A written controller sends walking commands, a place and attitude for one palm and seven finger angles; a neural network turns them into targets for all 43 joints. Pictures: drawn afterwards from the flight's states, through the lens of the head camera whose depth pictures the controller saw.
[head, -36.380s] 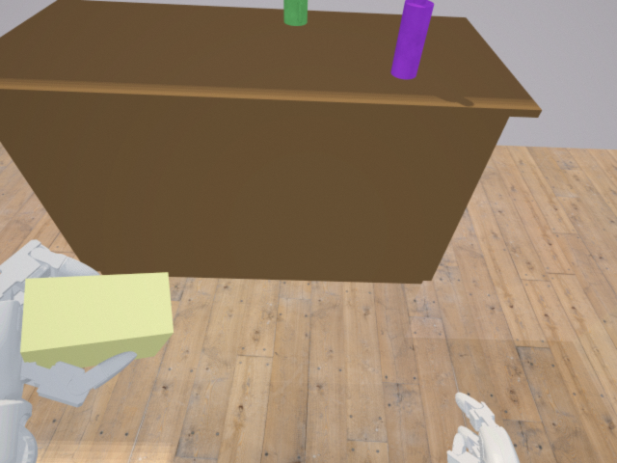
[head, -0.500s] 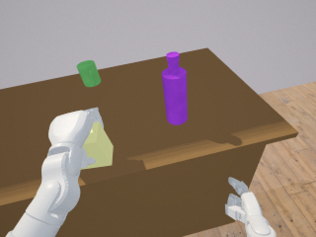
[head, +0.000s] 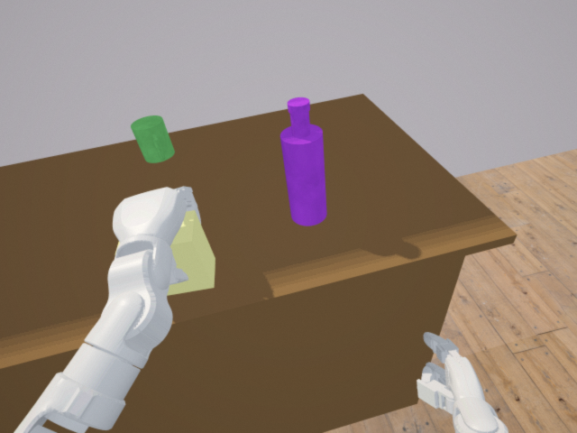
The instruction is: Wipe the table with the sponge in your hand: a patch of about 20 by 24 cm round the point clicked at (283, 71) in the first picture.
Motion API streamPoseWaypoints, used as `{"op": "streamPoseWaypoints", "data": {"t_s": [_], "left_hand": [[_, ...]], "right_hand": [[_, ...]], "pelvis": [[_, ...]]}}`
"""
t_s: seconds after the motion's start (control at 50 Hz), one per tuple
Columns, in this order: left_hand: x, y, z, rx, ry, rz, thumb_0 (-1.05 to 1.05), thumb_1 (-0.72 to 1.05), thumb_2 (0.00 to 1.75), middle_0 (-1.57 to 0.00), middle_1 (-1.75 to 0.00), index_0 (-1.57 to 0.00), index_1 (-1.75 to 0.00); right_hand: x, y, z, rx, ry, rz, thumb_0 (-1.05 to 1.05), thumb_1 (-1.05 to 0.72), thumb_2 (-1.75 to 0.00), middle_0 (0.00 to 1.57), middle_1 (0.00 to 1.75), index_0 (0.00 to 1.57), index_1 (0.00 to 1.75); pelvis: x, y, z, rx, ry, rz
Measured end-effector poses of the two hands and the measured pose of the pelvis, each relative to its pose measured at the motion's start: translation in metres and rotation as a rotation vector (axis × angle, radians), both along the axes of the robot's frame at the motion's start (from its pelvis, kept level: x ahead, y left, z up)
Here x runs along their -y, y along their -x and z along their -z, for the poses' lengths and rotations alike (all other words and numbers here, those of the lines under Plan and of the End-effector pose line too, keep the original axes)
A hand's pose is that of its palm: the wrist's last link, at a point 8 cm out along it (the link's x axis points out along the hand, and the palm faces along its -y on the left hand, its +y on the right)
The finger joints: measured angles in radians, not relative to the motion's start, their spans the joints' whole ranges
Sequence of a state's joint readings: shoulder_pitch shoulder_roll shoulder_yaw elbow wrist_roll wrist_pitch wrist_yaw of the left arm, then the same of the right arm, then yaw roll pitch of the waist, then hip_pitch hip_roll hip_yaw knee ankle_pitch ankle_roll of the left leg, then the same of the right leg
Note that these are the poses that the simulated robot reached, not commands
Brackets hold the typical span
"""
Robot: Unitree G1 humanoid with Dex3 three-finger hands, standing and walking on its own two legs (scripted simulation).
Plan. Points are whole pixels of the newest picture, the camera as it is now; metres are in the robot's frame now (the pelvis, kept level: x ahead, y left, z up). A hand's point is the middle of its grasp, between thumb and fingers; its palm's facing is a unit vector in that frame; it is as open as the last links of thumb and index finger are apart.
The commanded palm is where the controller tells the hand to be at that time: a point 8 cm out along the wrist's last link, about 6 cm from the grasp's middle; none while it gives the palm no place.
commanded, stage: wipe forward along the third lane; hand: left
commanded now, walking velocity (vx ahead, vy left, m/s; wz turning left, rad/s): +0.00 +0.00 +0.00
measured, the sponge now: (175, 264) +0.31 +0.24 +0.10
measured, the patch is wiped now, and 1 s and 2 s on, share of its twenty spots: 0.85 0.95 0.95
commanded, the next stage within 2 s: wipe back along the third lane in 1.34 s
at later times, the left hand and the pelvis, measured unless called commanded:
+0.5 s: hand (179, 215) +0.36 +0.24 +0.15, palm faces +0.01 -0.04 -1.00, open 10.2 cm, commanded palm +0.33 +0.25 +0.18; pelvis +0.01 -0.01 +0.00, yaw -1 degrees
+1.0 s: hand (177, 196) +0.41 +0.26 +0.15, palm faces -0.04 -0.03 -1.00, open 10.2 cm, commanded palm +0.38 +0.27 +0.18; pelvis +0.01 +0.00 +0.00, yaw -1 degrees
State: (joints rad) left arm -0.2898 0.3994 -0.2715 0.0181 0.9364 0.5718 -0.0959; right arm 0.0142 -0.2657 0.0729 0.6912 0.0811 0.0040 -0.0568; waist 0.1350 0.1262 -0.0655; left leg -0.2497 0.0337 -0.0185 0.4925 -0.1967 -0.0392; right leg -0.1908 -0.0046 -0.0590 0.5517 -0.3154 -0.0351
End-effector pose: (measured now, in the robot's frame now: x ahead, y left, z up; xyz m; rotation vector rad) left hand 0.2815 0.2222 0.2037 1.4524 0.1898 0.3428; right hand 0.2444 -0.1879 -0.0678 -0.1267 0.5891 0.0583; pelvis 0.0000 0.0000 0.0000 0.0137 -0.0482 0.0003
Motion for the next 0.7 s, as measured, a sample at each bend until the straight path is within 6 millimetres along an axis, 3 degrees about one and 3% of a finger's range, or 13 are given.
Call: {"op": "streamPoseWaypoints", "data": {"t_s": [0.3, 0.44, 0.7], "left_hand": [[-0.006, -0.048, -0.003, -0.094, -0.030, -0.031, 0.00, -0.54, 1.07, -0.72, -1.31, -0.77, -1.26], [-0.010, -0.058, 0.000, -0.107, -0.034, -0.007, 0.01, -0.54, 1.07, -0.72, -1.31, -0.77, -1.26], [-0.018, -0.075, -0.001, -0.115, -0.039, -0.008, 0.01, -0.54, 1.08, -0.72, -1.31, -0.77, -1.26]], "right_hand": [[0.040, 0.044, 0.023, -0.111, 0.053, 0.115, 0.01, -0.90, -0.90, 0.20, 0.30, 0.20, 0.29], [0.058, 0.067, 0.035, -0.191, 0.075, 0.167, 0.01, -0.90, -0.90, 0.20, 0.30, 0.20, 0.29], [0.059, 0.077, 0.040, -0.235, 0.076, 0.196, 0.01, -0.90, -0.90, 0.20, 0.30, 0.20, 0.29]], "pelvis": [[0.007, 0.000, 0.002, -0.027, -0.001, 0.004], [0.007, -0.005, 0.002, -0.040, 0.001, 0.011], [0.005, -0.004, 0.001, -0.062, 0.005, 0.010]]}}
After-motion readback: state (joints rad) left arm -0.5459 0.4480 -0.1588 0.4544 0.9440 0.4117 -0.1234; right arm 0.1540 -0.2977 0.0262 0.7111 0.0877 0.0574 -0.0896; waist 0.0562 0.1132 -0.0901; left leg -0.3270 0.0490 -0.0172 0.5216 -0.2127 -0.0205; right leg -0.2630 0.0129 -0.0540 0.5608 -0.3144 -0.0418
